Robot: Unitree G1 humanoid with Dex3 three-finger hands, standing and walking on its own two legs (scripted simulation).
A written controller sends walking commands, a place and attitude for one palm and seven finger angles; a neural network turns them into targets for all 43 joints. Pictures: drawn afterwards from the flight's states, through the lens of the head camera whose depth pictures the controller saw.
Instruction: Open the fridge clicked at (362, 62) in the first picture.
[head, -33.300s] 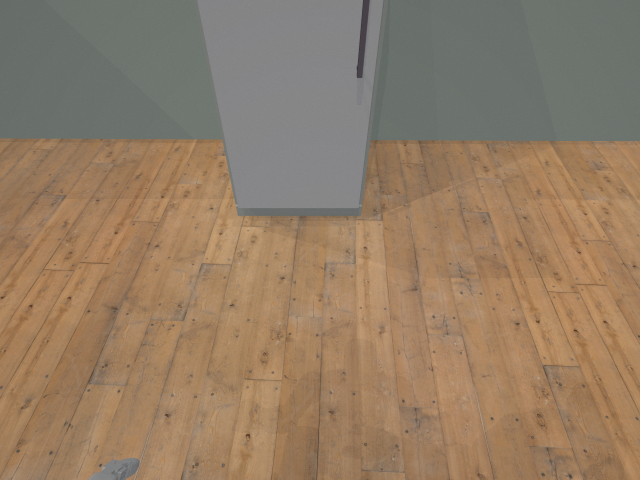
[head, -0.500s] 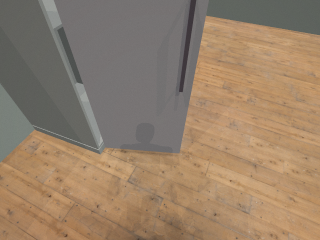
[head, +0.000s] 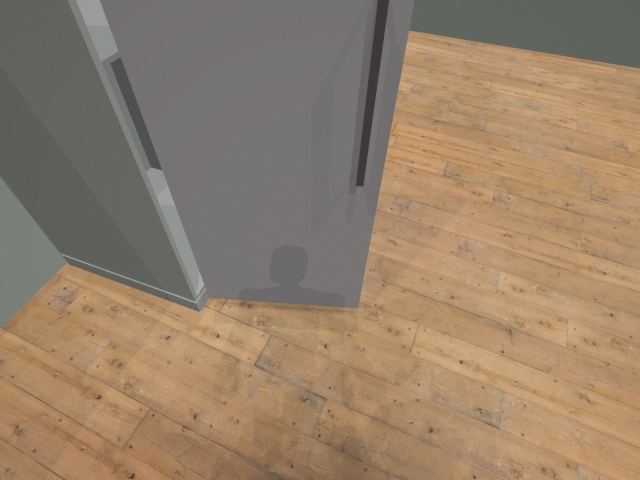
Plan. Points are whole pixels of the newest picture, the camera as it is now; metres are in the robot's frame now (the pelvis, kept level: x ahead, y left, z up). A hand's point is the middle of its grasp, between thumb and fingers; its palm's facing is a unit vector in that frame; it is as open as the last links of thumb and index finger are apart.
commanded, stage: look to check the result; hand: right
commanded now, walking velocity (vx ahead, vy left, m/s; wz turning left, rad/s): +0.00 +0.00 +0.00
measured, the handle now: (369, 97) +0.73 -0.04 +0.11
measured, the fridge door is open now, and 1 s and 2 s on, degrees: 73 73 73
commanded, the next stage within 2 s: stand and wait in 0.22 s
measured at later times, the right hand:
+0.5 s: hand out of the picture +0.06 -0.21 -0.17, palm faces -0.02 +0.97 -0.25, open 7.3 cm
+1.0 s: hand out of the picture +0.08 -0.22 -0.16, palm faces -0.02 +0.96 -0.29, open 7.3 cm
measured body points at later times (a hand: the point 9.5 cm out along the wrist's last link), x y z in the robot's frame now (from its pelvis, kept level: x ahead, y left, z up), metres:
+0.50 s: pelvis +0.00 +0.00 +0.00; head +0.02 +0.00 +0.45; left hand +0.04 +0.27 -0.15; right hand +0.06 -0.26 -0.15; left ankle +0.01 +0.12 -0.75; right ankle +0.00 -0.11 -0.75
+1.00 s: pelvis +0.01 +0.01 +0.00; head +0.03 +0.01 +0.45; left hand +0.08 +0.29 -0.14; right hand +0.08 -0.27 -0.14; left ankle +0.01 +0.12 -0.75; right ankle +0.00 -0.11 -0.75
